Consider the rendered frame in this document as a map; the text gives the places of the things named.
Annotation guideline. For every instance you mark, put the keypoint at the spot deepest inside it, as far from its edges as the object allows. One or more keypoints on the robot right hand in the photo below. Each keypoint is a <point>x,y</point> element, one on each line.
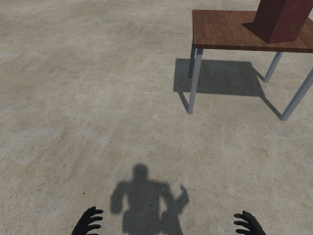
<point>251,224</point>

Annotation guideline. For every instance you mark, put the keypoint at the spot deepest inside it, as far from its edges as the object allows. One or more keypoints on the robot left hand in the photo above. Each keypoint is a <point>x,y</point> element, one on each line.
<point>82,226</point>

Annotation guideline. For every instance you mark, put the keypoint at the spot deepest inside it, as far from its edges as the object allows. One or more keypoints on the carton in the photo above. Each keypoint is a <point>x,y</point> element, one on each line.
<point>278,21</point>

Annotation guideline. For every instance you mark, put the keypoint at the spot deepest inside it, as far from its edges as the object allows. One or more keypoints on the table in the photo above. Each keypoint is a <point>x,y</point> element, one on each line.
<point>230,30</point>

